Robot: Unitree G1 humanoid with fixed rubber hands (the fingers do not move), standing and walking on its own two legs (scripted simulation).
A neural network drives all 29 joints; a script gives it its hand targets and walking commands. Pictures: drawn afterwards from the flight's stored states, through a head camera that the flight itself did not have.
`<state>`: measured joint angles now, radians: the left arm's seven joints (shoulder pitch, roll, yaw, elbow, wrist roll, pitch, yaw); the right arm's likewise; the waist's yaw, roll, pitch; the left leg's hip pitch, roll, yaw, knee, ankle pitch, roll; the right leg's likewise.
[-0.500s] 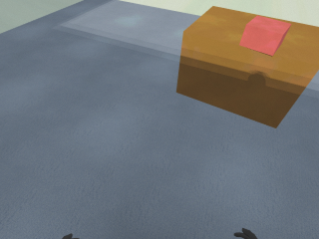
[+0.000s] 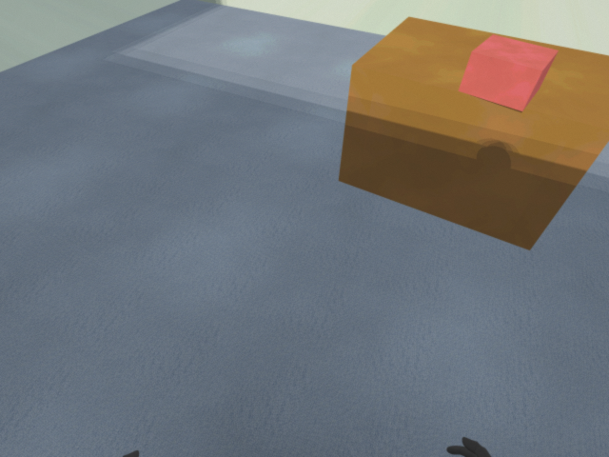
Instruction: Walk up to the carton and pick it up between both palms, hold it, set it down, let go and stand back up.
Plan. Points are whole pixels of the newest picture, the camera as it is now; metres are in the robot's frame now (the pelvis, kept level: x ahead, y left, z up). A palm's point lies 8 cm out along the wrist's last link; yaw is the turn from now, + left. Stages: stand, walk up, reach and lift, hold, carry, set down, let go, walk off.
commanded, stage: stand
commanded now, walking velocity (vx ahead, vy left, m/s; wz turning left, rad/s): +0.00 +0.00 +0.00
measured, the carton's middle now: (507, 71) +1.38 -0.76 -0.08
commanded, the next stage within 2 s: none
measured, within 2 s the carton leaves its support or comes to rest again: neither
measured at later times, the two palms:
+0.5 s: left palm out of the picture +0.10 +0.24 -0.10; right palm out of the picture +0.10 -0.25 -0.10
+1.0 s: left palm out of the picture +0.10 +0.25 -0.10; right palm out of the picture +0.11 -0.25 -0.10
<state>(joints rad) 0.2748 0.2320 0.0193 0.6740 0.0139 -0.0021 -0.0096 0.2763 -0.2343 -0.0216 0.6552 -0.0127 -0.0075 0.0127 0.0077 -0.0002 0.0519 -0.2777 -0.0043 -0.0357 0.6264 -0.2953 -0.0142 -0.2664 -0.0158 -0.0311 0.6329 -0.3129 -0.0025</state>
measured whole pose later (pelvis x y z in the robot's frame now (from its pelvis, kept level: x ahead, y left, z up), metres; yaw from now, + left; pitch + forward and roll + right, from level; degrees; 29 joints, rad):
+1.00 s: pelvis +0.01 -0.01 +0.00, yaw +1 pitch -3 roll +0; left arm 0.28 0.24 0.02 0.70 0.00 0.00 0.00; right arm 0.27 -0.23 -0.02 0.71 -0.01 0.00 0.00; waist 0.00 0.00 0.05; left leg -0.26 0.00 -0.05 0.59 -0.29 -0.02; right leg -0.24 -0.01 -0.05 0.59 -0.31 -0.01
